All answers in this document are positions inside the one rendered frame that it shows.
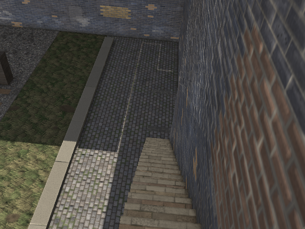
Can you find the stairs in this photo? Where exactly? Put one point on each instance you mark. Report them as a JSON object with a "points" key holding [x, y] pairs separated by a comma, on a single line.
{"points": [[158, 198]]}

